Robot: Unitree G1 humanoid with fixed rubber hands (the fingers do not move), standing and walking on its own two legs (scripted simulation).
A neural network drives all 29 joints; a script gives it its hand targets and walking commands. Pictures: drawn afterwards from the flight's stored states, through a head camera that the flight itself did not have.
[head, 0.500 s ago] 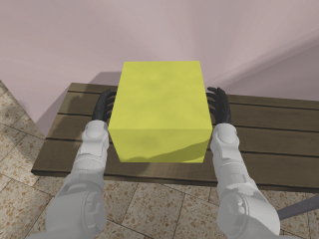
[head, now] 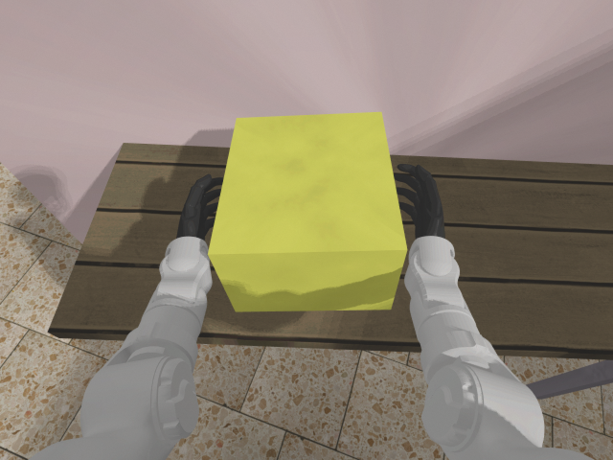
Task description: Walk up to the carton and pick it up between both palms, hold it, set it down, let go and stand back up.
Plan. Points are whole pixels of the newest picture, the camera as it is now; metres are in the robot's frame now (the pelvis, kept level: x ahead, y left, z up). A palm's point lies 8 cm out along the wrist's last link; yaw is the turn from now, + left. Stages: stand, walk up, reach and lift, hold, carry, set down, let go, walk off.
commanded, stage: set down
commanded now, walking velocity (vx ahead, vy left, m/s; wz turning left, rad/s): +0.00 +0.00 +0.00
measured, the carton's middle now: (310, 209) +0.45 +0.02 -0.01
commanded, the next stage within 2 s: none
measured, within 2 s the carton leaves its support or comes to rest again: rests again in 1.00 s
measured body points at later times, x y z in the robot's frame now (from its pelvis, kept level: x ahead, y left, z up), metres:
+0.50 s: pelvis -0.02 +0.00 +0.00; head +0.09 +0.01 +0.43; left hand +0.41 +0.18 +0.00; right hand +0.41 -0.14 +0.02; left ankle -0.02 +0.11 -0.74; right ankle -0.04 -0.10 -0.74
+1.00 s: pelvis -0.02 +0.01 -0.01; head +0.09 +0.01 +0.43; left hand +0.42 +0.18 +0.00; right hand +0.42 -0.14 +0.01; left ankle -0.02 +0.11 -0.74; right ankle -0.04 -0.10 -0.74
